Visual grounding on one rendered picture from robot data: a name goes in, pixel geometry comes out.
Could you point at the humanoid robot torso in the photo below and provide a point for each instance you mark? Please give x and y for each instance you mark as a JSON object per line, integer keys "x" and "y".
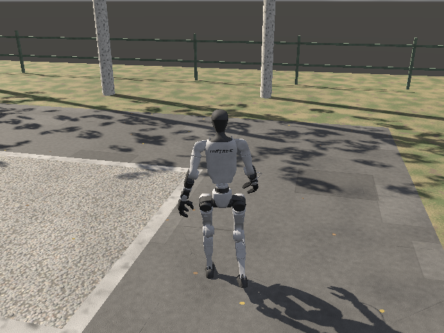
{"x": 221, "y": 158}

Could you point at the robot right thigh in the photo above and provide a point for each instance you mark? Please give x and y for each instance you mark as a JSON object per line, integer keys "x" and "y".
{"x": 238, "y": 210}

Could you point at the robot right hand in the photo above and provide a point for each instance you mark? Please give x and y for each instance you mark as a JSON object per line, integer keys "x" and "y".
{"x": 255, "y": 187}

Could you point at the right robot upper arm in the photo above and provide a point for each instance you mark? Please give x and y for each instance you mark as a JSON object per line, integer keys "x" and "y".
{"x": 246, "y": 156}

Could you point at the robot left hand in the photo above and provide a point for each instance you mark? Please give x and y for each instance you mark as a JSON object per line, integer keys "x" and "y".
{"x": 182, "y": 208}

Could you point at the left robot upper arm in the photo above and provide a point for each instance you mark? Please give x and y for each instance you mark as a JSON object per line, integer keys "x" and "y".
{"x": 195, "y": 159}

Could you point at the left robot forearm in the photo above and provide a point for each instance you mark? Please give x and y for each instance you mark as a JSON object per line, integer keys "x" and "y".
{"x": 188, "y": 183}

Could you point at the right robot forearm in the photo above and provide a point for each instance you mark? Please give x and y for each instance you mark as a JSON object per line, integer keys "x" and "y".
{"x": 253, "y": 178}

